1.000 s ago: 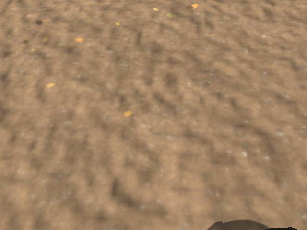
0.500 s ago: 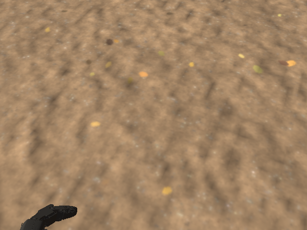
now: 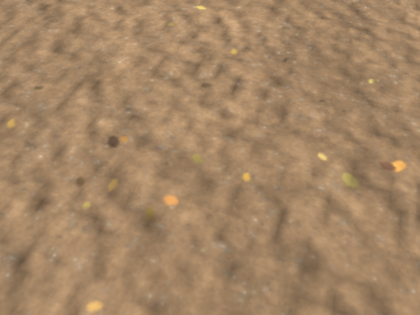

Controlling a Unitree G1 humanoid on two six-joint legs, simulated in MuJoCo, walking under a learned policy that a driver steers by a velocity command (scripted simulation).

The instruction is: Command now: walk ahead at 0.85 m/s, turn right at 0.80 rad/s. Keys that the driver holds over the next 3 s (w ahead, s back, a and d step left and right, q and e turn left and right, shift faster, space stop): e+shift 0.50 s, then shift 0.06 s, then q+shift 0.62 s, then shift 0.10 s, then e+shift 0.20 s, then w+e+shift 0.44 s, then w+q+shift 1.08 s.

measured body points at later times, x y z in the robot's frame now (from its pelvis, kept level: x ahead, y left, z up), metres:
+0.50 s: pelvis +0.31 -0.03 +0.00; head +0.37 -0.06 +0.44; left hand +0.57 +0.17 -0.09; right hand +0.42 -0.35 -0.07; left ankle +0.47 +0.12 -0.66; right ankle +0.37 -0.09 -0.73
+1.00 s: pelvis +0.42 -0.01 +0.01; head +0.46 -0.01 +0.45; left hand +0.69 +0.18 -0.09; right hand +0.43 -0.33 -0.09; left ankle +0.54 +0.06 -0.73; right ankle +0.36 -0.12 -0.70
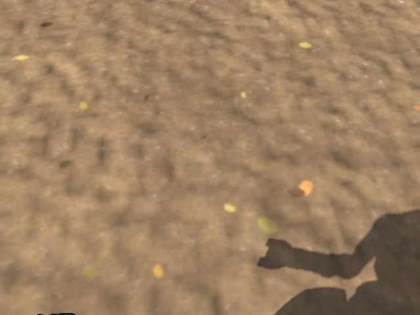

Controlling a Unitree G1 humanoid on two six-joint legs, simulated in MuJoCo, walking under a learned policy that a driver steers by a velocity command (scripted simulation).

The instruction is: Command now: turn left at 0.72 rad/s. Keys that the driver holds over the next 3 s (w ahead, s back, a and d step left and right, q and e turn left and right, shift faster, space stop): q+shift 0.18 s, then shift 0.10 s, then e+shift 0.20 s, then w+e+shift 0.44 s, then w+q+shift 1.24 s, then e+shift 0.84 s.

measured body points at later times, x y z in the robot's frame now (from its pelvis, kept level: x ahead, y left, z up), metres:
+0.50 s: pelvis +0.01 +0.01 +0.00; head +0.04 +0.01 +0.45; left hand +0.03 +0.29 -0.12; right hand +0.26 -0.19 -0.09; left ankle -0.03 +0.14 -0.74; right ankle +0.01 -0.12 -0.73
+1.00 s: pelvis +0.18 -0.09 -0.04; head +0.20 -0.12 +0.41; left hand +0.41 +0.16 -0.10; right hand +0.18 -0.38 -0.17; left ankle +0.01 +0.13 -0.66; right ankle +0.22 -0.16 -0.74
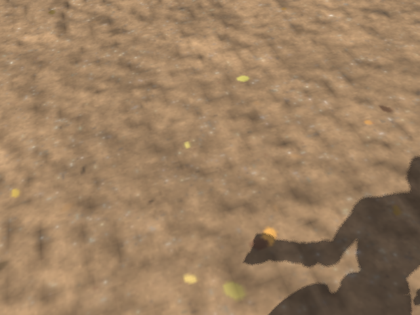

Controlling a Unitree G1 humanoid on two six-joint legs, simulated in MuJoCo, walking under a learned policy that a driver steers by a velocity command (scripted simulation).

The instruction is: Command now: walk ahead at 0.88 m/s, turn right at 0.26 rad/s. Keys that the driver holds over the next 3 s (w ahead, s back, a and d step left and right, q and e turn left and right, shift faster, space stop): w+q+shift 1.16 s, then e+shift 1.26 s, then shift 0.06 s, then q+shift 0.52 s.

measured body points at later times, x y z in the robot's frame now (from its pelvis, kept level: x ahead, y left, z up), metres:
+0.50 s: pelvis +0.41 -0.02 +0.00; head +0.42 -0.04 +0.45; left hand +0.47 +0.25 -0.11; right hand +0.49 -0.30 -0.14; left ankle +0.46 -0.01 -0.70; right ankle +0.25 -0.16 -0.54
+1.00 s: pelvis +0.85 +0.04 +0.03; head +0.88 +0.06 +0.48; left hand +0.68 +0.30 -0.07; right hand +1.18 -0.06 -0.05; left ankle +0.77 +0.10 -0.59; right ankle +0.91 -0.09 -0.70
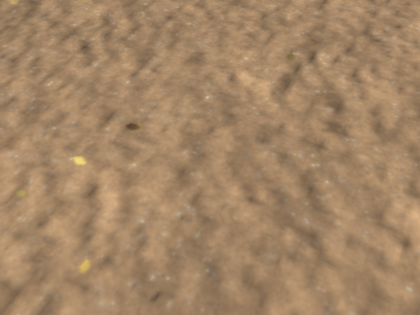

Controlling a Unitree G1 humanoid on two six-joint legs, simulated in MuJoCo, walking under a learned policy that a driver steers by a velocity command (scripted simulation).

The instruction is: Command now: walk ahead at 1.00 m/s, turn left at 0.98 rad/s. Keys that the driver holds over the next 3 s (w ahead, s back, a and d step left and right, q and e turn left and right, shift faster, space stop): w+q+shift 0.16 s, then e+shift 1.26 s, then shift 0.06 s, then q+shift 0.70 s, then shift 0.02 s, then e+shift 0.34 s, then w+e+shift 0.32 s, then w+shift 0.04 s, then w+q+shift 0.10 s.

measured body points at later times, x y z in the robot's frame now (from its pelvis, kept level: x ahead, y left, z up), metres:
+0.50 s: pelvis +0.38 +0.02 +0.00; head +0.42 +0.03 +0.45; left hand +0.44 +0.31 -0.12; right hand +0.53 -0.21 -0.12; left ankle +0.36 +0.06 -0.74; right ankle +0.49 -0.14 -0.65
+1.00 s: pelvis +0.55 +0.02 +0.00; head +0.60 -0.01 +0.44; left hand +0.77 +0.27 -0.08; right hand +0.69 -0.29 -0.10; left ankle +0.65 +0.18 -0.69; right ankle +0.60 -0.06 -0.74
